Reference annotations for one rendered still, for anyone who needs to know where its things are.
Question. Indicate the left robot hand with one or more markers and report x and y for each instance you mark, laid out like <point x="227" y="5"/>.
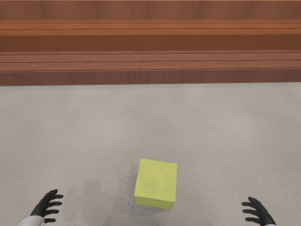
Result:
<point x="40" y="209"/>

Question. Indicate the left robot forearm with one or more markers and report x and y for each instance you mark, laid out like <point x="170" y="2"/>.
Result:
<point x="34" y="220"/>

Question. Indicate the carton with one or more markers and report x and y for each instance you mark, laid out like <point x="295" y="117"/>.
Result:
<point x="156" y="184"/>

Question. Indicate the right robot hand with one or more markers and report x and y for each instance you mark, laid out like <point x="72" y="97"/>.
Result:
<point x="264" y="218"/>

